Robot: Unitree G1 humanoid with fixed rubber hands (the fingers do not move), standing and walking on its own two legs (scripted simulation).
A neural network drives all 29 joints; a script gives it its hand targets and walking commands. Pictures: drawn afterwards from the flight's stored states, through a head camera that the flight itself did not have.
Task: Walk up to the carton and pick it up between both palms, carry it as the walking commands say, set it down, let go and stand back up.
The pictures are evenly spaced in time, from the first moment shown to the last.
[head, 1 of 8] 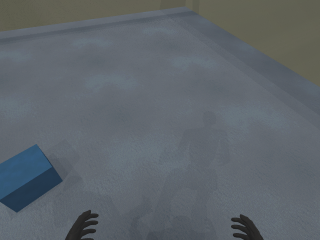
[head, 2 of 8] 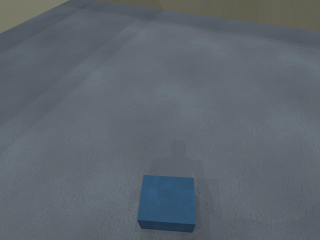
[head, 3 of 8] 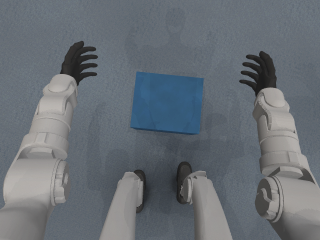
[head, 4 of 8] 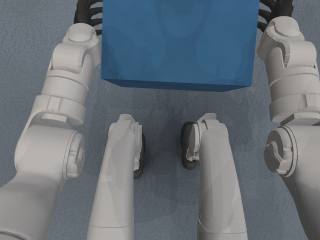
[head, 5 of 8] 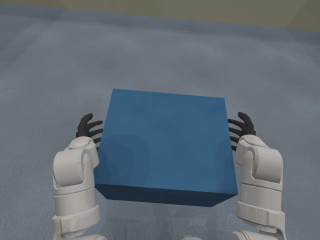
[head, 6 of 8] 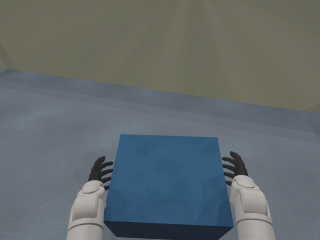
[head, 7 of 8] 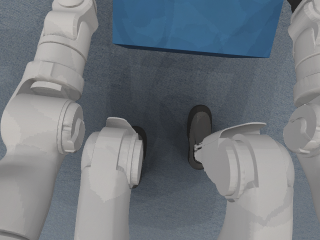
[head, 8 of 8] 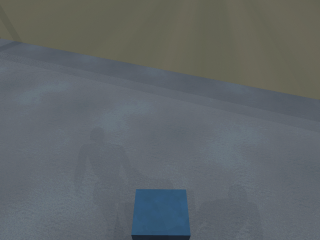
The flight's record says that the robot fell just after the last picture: no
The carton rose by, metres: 0.73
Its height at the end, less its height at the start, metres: +0.00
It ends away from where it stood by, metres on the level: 1.28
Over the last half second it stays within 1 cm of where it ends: yes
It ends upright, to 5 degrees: yes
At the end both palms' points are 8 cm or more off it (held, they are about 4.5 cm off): yes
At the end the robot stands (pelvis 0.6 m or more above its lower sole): yes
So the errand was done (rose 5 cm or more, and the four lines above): yes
